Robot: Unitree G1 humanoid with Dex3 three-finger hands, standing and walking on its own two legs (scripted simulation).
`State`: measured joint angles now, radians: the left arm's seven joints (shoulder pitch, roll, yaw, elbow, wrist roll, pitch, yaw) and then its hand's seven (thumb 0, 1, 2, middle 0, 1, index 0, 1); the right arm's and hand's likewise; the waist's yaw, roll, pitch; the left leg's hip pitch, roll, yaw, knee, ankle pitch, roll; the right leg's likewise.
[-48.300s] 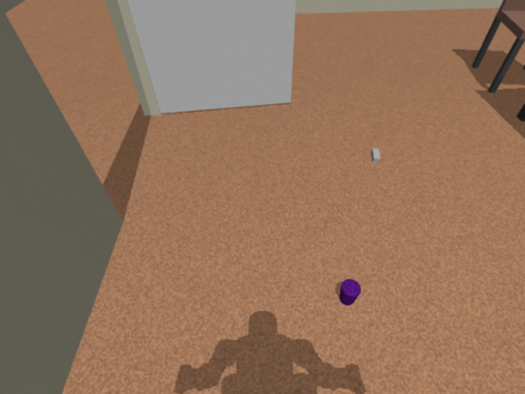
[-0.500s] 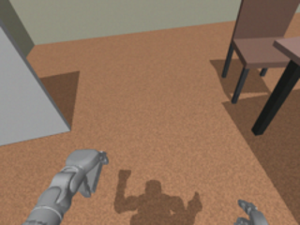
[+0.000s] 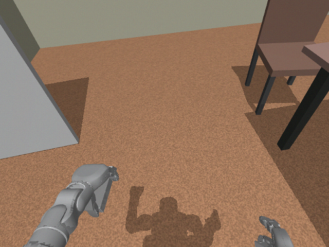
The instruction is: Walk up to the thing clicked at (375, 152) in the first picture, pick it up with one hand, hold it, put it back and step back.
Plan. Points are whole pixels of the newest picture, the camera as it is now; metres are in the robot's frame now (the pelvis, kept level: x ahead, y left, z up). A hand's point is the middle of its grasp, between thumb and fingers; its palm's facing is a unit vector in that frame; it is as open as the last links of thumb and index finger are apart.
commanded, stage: hold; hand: left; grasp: from above
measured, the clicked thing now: (100, 193) +0.29 +0.22 -0.07
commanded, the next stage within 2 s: crouch in 0.10 s
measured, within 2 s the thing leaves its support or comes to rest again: neither
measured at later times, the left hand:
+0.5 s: hand (99, 195) +0.28 +0.23 -0.07, palm faces -0.47 -0.01 -0.88, open 11.0 cm
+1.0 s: hand (114, 205) +0.34 +0.25 -0.31, palm faces -0.42 +0.07 -0.90, open 10.9 cm
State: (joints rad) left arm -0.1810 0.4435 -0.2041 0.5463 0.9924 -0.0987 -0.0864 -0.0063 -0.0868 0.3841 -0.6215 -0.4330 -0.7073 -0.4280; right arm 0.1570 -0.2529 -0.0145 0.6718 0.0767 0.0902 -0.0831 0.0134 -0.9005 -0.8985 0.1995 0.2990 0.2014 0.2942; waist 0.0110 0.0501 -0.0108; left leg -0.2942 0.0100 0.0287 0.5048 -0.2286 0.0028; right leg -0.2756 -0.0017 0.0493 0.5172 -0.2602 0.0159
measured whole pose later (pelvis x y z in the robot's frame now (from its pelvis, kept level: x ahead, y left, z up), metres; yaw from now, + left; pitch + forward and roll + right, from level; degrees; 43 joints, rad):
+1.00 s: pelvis -0.06 +0.01 -0.20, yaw +0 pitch +30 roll -4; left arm -0.64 0.49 -0.07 1.15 1.23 -0.17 0.32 0.00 -0.10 0.43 -0.60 -0.46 -0.71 -0.43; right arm 0.23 -0.25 -0.08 0.73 -0.03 0.05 -0.01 0.01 -0.91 -0.90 0.20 0.30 0.20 0.29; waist -0.11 0.05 -0.20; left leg -1.56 0.01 -0.03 1.60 -0.56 0.02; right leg -1.49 0.02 0.00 1.57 -0.60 0.03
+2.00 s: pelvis -0.07 +0.00 -0.42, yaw -6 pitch +35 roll -9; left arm -0.91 0.78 0.11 1.40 1.34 -0.33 0.36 -0.01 -0.10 0.43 -0.59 -0.46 -0.70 -0.44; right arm 0.14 -0.25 0.03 0.75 -0.14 -0.01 0.13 0.01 -0.92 -0.90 0.20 0.30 0.20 0.29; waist -0.20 -0.02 -0.07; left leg -2.28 0.02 -0.14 2.33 -0.68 0.00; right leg -2.17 0.06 -0.08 2.26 -0.72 0.04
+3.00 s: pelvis -0.07 +0.00 -0.47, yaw -11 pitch +30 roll -12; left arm -0.96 0.98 0.17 1.61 1.41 -0.35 0.51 0.00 -0.12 0.52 -0.55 -0.51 -0.67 -0.48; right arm 0.08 -0.27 0.19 0.72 -0.23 -0.05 0.15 0.00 -0.91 -0.90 0.20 0.30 0.20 0.30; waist -0.29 -0.11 0.06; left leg -2.38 0.02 -0.22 2.54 -0.70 -0.01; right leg -2.26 0.09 -0.15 2.42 -0.72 0.05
